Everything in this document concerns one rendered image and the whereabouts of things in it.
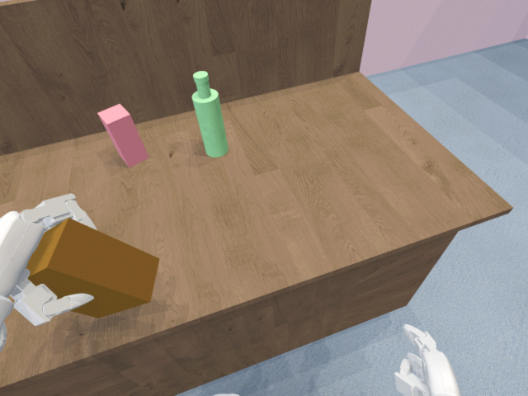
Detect table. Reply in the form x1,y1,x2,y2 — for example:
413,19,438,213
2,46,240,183
0,0,513,396

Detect robot left hand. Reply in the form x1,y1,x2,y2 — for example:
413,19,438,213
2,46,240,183
0,193,97,326

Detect sponge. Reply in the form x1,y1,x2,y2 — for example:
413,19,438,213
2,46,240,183
26,218,159,318

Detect robot right hand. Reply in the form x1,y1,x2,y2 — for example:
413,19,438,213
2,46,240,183
394,324,460,396

